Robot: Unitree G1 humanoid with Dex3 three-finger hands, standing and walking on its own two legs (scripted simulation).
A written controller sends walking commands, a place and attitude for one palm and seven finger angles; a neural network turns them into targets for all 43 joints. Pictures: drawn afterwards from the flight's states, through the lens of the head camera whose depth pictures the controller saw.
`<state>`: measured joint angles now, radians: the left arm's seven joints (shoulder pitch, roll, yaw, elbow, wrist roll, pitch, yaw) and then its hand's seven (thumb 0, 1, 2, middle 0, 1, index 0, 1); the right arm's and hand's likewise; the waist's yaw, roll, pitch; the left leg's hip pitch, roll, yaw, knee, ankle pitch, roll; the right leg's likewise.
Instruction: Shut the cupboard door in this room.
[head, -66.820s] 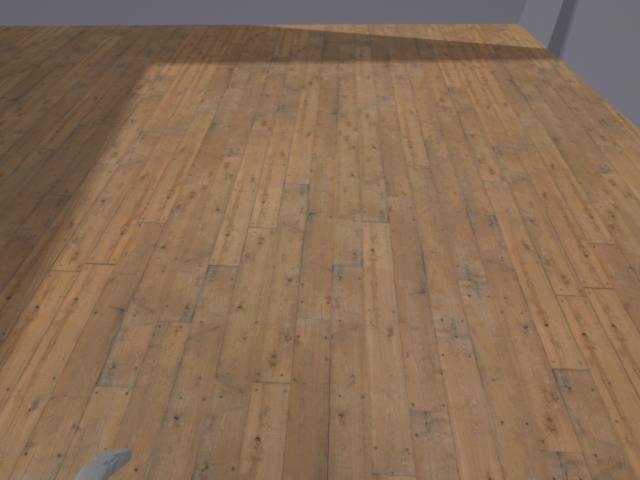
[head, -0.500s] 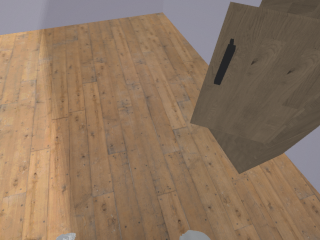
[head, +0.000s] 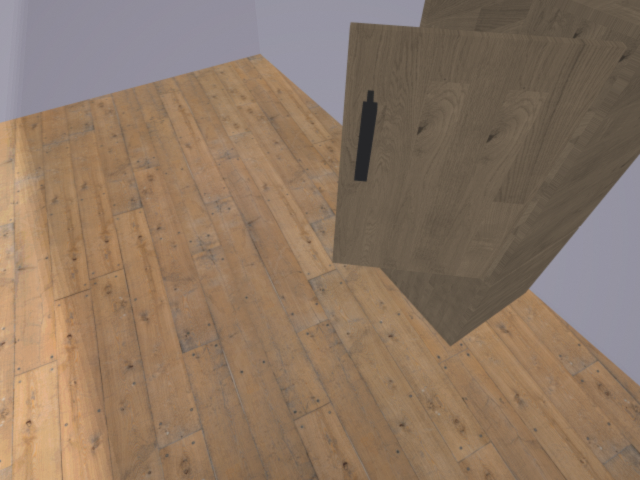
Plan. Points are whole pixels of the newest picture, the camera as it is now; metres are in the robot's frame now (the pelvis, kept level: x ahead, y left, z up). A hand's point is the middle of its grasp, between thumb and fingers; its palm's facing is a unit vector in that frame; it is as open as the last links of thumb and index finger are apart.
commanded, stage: take the last steps up to it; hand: left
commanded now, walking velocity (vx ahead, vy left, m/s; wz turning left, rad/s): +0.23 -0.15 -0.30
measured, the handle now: (365, 137) +0.65 -0.05 +0.06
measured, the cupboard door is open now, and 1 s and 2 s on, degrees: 50 50 50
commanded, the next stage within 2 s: come to a stop and stand still in 0.46 s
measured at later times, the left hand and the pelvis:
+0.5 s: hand (267, 405) +0.26 +0.10 -0.18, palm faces -0.25 -0.95 -0.21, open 7.4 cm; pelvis +0.11 -0.08 -0.02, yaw -10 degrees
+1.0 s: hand (294, 419) +0.23 +0.05 -0.16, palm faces -0.08 -0.96 -0.26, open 7.3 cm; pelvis +0.17 -0.13 +0.00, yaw -8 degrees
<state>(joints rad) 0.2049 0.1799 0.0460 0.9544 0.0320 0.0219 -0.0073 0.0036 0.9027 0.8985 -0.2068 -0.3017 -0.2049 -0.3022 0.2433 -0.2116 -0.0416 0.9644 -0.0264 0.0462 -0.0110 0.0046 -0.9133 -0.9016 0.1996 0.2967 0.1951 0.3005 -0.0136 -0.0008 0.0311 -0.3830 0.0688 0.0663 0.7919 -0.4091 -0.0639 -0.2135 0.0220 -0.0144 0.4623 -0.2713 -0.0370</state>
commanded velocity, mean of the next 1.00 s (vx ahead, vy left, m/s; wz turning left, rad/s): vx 0.01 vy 0.00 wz -0.07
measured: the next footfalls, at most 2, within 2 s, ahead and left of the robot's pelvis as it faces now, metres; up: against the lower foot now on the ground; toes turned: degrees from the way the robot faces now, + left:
left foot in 0.06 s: +0.05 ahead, +0.12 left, +0.00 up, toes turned +4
right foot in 0.50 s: +0.20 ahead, -0.21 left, +0.00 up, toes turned -15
